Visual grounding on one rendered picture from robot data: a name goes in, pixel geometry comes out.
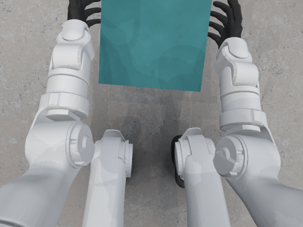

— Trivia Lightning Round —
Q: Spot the left robot forearm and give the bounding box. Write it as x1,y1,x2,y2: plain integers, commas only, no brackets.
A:
25,19,95,155

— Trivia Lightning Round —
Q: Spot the robot left hand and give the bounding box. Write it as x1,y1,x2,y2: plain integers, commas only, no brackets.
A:
67,0,101,27

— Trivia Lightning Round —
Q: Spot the right robot thigh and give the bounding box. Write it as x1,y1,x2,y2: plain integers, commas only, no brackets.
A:
175,134,231,227

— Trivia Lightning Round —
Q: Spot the right robot forearm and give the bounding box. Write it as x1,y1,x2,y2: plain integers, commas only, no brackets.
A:
214,37,276,146

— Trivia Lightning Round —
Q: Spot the robot right foot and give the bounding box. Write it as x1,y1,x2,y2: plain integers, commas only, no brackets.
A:
171,135,185,188

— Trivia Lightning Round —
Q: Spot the right robot upper arm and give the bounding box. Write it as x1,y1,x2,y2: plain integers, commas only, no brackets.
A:
213,134,303,227

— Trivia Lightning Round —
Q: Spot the carton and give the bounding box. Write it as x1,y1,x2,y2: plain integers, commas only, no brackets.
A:
98,0,212,92

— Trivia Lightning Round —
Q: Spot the left robot upper arm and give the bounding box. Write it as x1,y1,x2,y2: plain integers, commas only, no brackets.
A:
0,121,95,227

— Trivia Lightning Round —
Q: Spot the robot right hand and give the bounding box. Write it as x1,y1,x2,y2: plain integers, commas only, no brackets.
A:
208,0,243,49

